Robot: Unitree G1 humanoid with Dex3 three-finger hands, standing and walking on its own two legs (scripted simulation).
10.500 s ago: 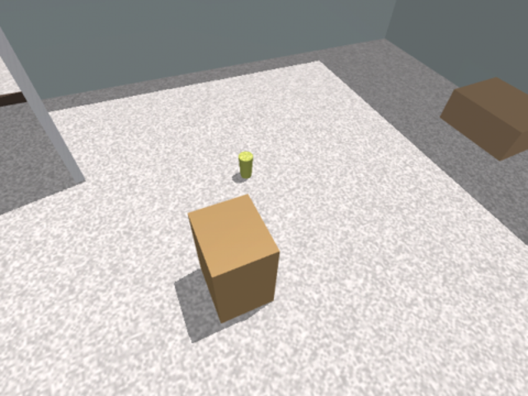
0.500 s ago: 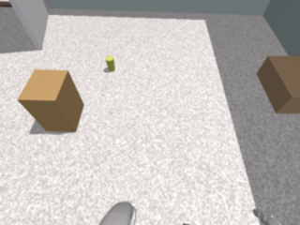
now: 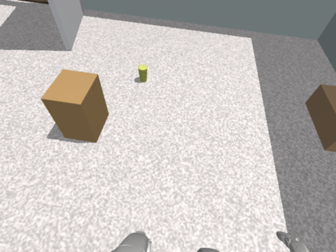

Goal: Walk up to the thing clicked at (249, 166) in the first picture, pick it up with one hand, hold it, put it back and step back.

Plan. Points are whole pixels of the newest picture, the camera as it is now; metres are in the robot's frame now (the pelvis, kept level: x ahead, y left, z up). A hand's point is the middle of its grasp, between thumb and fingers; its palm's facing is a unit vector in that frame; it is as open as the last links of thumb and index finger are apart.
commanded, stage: walk up
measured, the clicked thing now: (143, 73) +1.50 +0.23 -0.67
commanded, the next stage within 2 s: stand in 0.86 s
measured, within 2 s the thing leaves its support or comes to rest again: neither
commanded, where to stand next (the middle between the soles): +0.09 -0.04 m, yaw +3 degrees
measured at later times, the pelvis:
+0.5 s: pelvis +0.01 -0.02 +0.02, yaw +5 degrees
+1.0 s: pelvis +0.02 -0.01 +0.04, yaw +5 degrees
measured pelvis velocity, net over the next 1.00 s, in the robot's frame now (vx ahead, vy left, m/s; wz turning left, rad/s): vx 0.02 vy -0.01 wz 0.08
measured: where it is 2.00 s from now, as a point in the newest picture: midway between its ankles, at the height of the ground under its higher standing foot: outside the picture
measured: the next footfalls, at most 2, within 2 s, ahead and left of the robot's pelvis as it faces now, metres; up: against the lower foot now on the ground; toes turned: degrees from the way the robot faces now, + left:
none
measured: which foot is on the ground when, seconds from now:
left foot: down 0.00-1.00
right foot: down 0.00-1.00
